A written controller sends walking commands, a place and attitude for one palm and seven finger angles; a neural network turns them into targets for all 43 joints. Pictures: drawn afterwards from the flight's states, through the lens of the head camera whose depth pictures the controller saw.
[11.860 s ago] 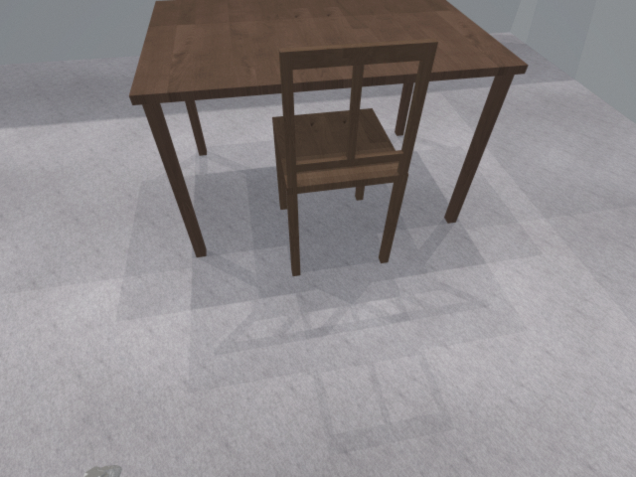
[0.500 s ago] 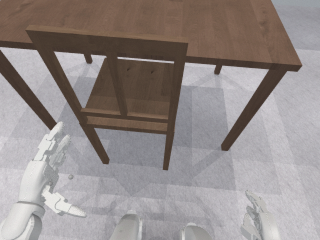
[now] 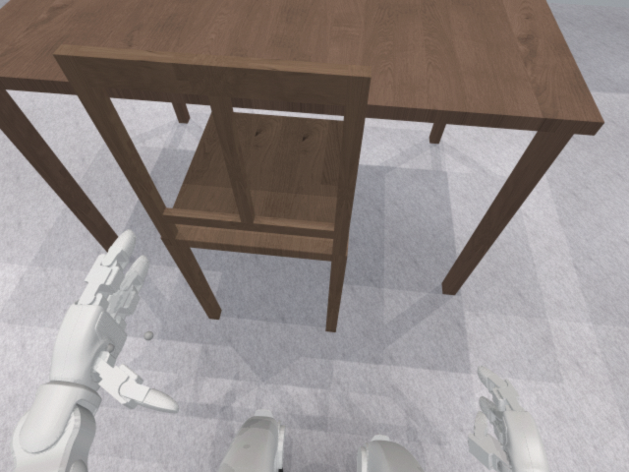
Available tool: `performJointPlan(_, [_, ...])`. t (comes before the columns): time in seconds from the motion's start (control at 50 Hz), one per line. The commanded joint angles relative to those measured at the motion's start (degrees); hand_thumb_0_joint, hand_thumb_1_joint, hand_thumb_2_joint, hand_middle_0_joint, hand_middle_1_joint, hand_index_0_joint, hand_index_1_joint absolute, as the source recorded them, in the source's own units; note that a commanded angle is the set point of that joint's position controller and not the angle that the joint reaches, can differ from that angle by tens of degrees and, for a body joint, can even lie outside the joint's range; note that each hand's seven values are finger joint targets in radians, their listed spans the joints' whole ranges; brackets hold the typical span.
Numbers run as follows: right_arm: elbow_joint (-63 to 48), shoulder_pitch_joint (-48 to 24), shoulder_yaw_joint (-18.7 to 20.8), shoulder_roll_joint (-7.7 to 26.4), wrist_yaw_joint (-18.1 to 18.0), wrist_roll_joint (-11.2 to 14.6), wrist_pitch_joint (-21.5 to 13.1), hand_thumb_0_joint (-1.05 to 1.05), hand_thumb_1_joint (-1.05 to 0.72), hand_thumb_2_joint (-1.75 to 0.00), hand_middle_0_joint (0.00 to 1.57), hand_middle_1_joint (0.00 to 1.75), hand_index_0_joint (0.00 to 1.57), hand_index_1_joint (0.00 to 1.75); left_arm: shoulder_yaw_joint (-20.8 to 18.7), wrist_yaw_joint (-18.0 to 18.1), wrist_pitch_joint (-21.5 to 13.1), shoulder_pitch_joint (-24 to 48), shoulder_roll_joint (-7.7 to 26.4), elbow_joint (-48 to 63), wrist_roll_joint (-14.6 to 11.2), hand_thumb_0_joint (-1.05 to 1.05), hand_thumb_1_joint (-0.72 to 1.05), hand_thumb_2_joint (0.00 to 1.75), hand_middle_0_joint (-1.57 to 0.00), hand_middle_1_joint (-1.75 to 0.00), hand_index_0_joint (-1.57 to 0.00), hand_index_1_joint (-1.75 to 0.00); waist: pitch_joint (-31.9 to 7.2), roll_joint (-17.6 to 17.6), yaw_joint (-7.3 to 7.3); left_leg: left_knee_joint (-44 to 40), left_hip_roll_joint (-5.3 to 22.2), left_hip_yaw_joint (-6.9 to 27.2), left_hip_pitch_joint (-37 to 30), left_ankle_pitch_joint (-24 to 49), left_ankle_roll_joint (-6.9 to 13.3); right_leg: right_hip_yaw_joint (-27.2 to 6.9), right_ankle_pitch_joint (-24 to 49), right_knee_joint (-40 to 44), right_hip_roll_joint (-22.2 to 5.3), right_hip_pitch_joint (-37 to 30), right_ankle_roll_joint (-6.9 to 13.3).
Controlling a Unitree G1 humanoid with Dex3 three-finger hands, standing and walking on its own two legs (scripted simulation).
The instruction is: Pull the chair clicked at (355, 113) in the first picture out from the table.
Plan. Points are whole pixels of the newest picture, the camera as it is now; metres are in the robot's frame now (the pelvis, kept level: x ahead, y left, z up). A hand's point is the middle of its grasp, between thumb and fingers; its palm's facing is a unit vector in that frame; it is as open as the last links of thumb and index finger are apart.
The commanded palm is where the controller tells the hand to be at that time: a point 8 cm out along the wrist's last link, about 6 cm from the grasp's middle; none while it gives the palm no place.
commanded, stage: aim the fingers beside a spindle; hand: left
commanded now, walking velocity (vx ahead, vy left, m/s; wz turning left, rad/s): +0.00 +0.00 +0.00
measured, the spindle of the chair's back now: (235, 167) +0.55 +0.17 +0.01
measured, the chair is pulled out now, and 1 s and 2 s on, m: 0.00 0.00 0.00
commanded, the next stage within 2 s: push the fingers through the gap in 1.84 s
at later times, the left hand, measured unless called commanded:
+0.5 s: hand (179, 302) +0.30 +0.19 +0.03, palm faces -0.05 -1.00 -0.03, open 16.9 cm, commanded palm +0.29 +0.24 +0.03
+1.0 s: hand (216, 262) +0.37 +0.16 +0.01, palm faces -0.04 -1.00 -0.04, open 16.9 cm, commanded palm +0.35 +0.21 +0.01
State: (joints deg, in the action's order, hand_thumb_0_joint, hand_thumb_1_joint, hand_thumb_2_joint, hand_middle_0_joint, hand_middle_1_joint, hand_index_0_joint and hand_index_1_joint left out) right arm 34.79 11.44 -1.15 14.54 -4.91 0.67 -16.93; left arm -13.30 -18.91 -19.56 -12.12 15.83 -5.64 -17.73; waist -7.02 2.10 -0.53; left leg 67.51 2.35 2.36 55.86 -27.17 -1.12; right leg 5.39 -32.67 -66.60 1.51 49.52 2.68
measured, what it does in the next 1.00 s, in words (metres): stands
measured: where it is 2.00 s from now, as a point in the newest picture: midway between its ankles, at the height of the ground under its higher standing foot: outside the picture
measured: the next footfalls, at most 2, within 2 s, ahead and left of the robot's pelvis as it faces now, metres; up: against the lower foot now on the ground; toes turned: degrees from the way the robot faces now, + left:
none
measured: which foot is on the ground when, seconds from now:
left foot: down 0.00-1.00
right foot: down 0.00-1.00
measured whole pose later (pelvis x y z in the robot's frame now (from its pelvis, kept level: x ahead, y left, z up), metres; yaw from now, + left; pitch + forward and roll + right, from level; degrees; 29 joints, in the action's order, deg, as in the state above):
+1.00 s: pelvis +0.00 +0.01 -0.02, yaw -1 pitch +21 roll -2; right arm 37.4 12.4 -0.5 14.3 -2.1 -0.8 -11.1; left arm -10.3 -10.0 -22.0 15.8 13.4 -28.5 -9.8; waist -8.6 1.6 2.2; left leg 71.9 2.2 0.7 65.0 -28.1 -0.2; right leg 3.6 -33.6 -71.9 1.2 59.5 1.9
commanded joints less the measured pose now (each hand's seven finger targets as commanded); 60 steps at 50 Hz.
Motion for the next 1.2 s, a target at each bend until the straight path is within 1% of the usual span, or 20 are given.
performJointPlan(0.0, [-7.52, -0.52, 3.38, 7.75, -0.34, 0.26, -3.72, 0.00, -0.90, -0.90, 0.20, 0.30, 0.20, 0.30, -2.47, 0.18, -4.10, 9.73, 7.94, 11.18, -0.14, 0.00, -0.50, 0.30, -0.06, -0.08, -0.06, -0.08, -15.57, 0.48, 1.48, -6.74, -2.49, 0.43, -12.83, 10.46, 2.23, -6.45, 12.94, 11.38, 0.22, -3.92, -2.02])
performJointPlan(0.02, [-7.67, -0.48, 3.43, 7.83, -0.30, 0.22, -3.77, 0.00, -0.90, -0.90, 0.20, 0.30, 0.20, 0.30, -2.99, 0.62, -3.93, 9.36, 8.69, 11.34, 0.27, 0.00, -0.50, 0.30, -0.06, -0.08, -0.06, -0.08, -16.74, 1.23, 0.90, -6.81, -2.46, 0.43, -13.32, 11.43, 2.28, -6.41, 13.81, 11.00, 0.33, -4.36, -1.85])
performJointPlan(0.08, [-7.92, -0.59, 3.38, 7.67, 0.08, 0.11, -3.40, 0.00, -0.90, -0.90, 0.20, 0.30, 0.20, 0.30, -1.67, 1.73, -3.28, 10.37, 7.28, 10.68, 0.97, 0.00, -0.50, 0.30, -0.06, -0.08, -0.06, -0.08, -16.33, 1.06, 1.03, -7.41, -2.55, 0.42, -13.40, 10.77, 2.19, -5.48, 13.41, 10.61, 0.30, -3.52, -1.85])
performJointPlan(0.22, [-7.55, -0.36, 3.30, 7.96, 0.68, -0.44, -2.06, 0.00, -0.90, -0.90, 0.20, 0.30, 0.20, 0.30, -3.49, 4.22, -3.28, 13.49, 8.51, 7.47, 2.15, 0.00, -0.50, 0.30, -0.06, -0.08, -0.06, -0.08, -17.12, -0.27, 1.11, -6.95, -2.47, 0.19, -11.68, 10.52, 2.14, -5.20, 13.40, 9.73, 0.54, -2.99, -1.74])
performJointPlan(0.34, [-7.28, 0.08, 3.56, 7.98, 1.18, -0.45, -1.44, 0.00, -0.90, -0.90, 0.20, 0.30, 0.20, 0.30, -1.26, 4.29, -4.28, 15.58, 6.92, 6.58, 2.86, 0.00, -0.50, 0.30, -0.06, -0.08, -0.06, -0.08, -18.78, 0.76, 1.36, -6.90, -2.13, 0.51, -13.62, 11.97, 1.97, -4.07, 14.85, 8.43, 0.68, -1.30, -1.51])
performJointPlan(0.36, [-7.13, -0.20, 3.46, 7.86, 1.22, -0.45, -1.40, 0.00, -0.90, -0.90, 0.20, 0.30, 0.20, 0.30, 1.34, 4.16, -4.29, 17.86, 4.87, 6.43, 3.13, 0.00, -0.50, 0.30, -0.06, -0.08, -0.06, -0.08, -18.04, 1.51, 2.29, -6.82, -2.20, 0.60, -13.63, 11.21, 2.00, -4.06, 14.19, 8.42, 0.64, -0.23, -1.57])
performJointPlan(0.44, [-6.39, 0.19, 3.63, 8.16, 1.19, -0.62, -0.99, 0.00, -0.90, -0.90, 0.20, 0.30, 0.20, 0.30, 0.10, 5.08, -4.54, 21.60, 6.08, 4.48, 3.69, 0.00, -0.50, 0.30, -0.06, -0.08, -0.06, -0.08, -18.74, -0.09, 2.39, -6.18, -2.20, 0.72, -12.71, 10.39, 2.12, -4.09, 13.22, 8.17, 0.61, 0.67, -1.54])
performJointPlan(0.48, [-6.31, -0.11, 3.52, 7.93, 1.31, -0.56, -0.71, 0.00, -0.90, -0.90, 0.20, 0.30, 0.20, 0.30, 0.93, 5.41, -4.80, 23.32, 5.36, 3.47, 4.11, 0.00, -0.50, 0.30, -0.06, -0.08, -0.06, -0.08, -18.32, 1.87, 2.18, -6.31, -2.22, 0.79, -12.88, 9.51, 1.88, -3.96, 12.08, 7.89, 0.57, 1.67, -1.36])
performJointPlan(0.52, [-5.89, 0.33, 3.66, 8.28, 1.24, -0.82, -0.46, 0.00, -0.90, -0.90, 0.20, 0.30, 0.20, 0.30, -1.19, 6.15, -4.92, 24.76, 7.34, 2.28, 4.52, 0.00, -0.50, 0.30, -0.06, -0.08, -0.06, -0.08, -20.16, 0.47, 1.95, -5.84, -2.11, 0.93, -12.84, 10.34, 1.98, -3.88, 12.68, 7.30, 0.73, 1.53, -1.30])
performJointPlan(0.58, [-5.51, 0.22, 3.52, 8.00, 1.37, -0.83, 0.21, 0.00, -0.90, -0.90, 0.20, 0.30, 0.20, 0.30, 0.44, 6.40, -5.07, 29.15, 5.88, 0.39, 4.94, 0.00, -0.50, 0.30, -0.06, -0.08, -0.06, -0.08, -20.09, 0.86, 2.66, -5.42, -2.25, 0.59, -12.24, 9.58, 1.98, -4.21, 12.51, 7.39, 0.50, 1.94, -1.38])
performJointPlan(0.62, [-5.60, 0.69, 3.61, 8.21, 1.40, -0.86, 0.59, 0.00, -0.90, -0.90, 0.20, 0.30, 0.20, 0.30, -1.17, 6.72, -5.14, 28.56, 7.35, -0.90, 5.18, 0.00, -0.50, 0.30, -0.06, -0.08, -0.06, -0.08, -22.02, 1.13, 1.94, -5.17, -2.28, 0.50, -12.91, 11.21, 1.97, -4.16, 13.90, 6.87, 0.73, 1.30, -1.21])
performJointPlan(0.66, [-5.31, 0.85, 3.55, 7.91, 1.59, -0.76, 1.03, 0.00, -0.90, -0.90, 0.20, 0.30, 0.20, 0.30, 1.11, 6.77, -4.82, 30.86, 5.14, -2.61, 5.50, 0.00, -0.50, 0.30, -0.06, -0.08, -0.06, -0.08, -21.35, 2.25, 2.57, -5.13, -2.17, 0.64, -13.56, 11.53, 1.74, -3.91, 14.44, 6.70, 0.62, 2.58, -1.22])
performJointPlan(0.78, [-4.34, 1.74, 3.79, 8.07, 1.86, -0.72, 2.00, 0.00, -0.90, -0.90, 0.20, 0.30, 0.20, 0.30, 2.12, 7.51, -5.03, 36.97, 4.30, -7.82, 6.39, 0.00, -0.50, 0.30, -0.06, -0.08, -0.06, -0.08, -21.29, 0.49, 3.54, -4.24, -2.16, 0.55, -12.19, 10.48, 1.85, -4.08, 13.82, 6.56, 0.56, 4.10, -1.31])
performJointPlan(0.84, [-4.17, 2.33, 3.96, 8.27, 1.99, -1.01, 2.55, 0.00, -0.90, -0.90, 0.20, 0.30, 0.20, 0.30, -0.62, 8.52, -5.96, 39.59, 7.07, -8.09, 6.92, 0.00, -0.50, 0.30, -0.06, -0.08, -0.06, -0.08, -24.59, 1.28, 2.63, -3.87, -2.20, 0.48, -12.94, 12.29, 1.71, -4.21, 15.38, 5.66, 0.49, 3.45, -1.18])
performJointPlan(0.86, [-4.20, 2.30, 3.95, 7.97, 2.16, -0.92, 2.67, 0.00, -0.90, -0.90, 0.20, 0.30, 0.20, 0.30, 1.34, 8.49, -6.16, 39.90, 4.89, -8.55, 7.00, 0.00, -0.50, 0.30, -0.06, -0.08, -0.06, -0.08, -24.55, 1.71, 3.16, -3.60, -2.29, 0.29, -13.63, 12.82, 1.76, -4.22, 16.07, 5.64, 0.51, 3.85, -1.21])
performJointPlan(0.9, [-3.74, 2.94, 4.10, 8.14, 2.34, -1.06, 3.16, 0.00, -0.90, -0.90, 0.20, 0.30, 0.20, 0.30, 0.48, 8.96, -6.44, 41.05, 5.48, -10.57, 7.19, 0.00, -0.50, 0.30, -0.06, -0.08, -0.06, -0.08, -24.65, -0.26, 3.28, -3.20, -2.27, 0.19, -12.20, 13.18, 1.78, -4.24, 16.97, 5.26, 0.46, 3.36, -1.32])
performJointPlan(0.98, [-3.60, 3.47, 4.20, 8.04, 2.76, -1.19, 4.07, 0.00, -0.90, -0.90, 0.20, 0.30, 0.20, 0.30, -0.36, 9.80, -7.26, 42.01, 6.06, -13.10, 7.88, 0.00, -0.50, 0.30, -0.06, -0.08, -0.06, -0.08, -25.61, 0.39, 2.97, -2.58, -2.39, -0.28, -11.25, 13.93, 1.75, -4.78, 18.31, 4.73, 0.46, 2.94, -1.30])
performJointPlan(1.02, [-3.32, 3.83, 4.12, 8.07, 2.87, -1.12, 4.47, 0.00, -0.90, -0.90, 0.20, 0.30, 0.20, 0.30, 1.05, 9.95, -7.48, 44.85, 5.09, -15.38, 8.21, 0.00, -0.50, 0.30, -0.06, -0.08, -0.06, -0.08, -24.02, -0.28, 4.22, -2.01, -2.42, -0.38, -9.61, 12.67, 2.10, -4.93, 17.27, 4.77, 0.58, 4.21, -1.41])
performJointPlan(1.12, [-2.75, 4.62, 4.29, 8.08, 2.99, -1.25, 5.13, 0.00, -0.90, -0.90, 0.20, 0.30, 0.20, 0.30, -0.27, 10.65, -9.18, 49.15, 6.64, -17.37, 8.67, 0.00, -0.50, 0.30, -0.06, -0.08, -0.06, -0.08, -25.99, 0.48, 4.17, -1.04, -2.49, -0.63, -8.79, 12.32, 2.08, -5.74, 17.30, 4.18, 0.61, 4.36, -1.37])
performJointPlan(1.18, [-1.92, 4.91, 4.28, 7.99, 2.99, -1.30, 5.59, 0.00, -0.90, -0.90, 0.20, 0.30, 0.20, 0.30, 0.18, 10.95, -9.58, 52.96, 6.03, -20.97, 8.99, 0.00, -0.50, 0.30, -0.06, -0.08, -0.06, -0.08, -25.17, -1.12, 5.30, -0.14, -2.54, -0.98, -6.62, 10.43, 2.25, -6.39, 15.93, 4.54, 0.38, 5.25, -1.72])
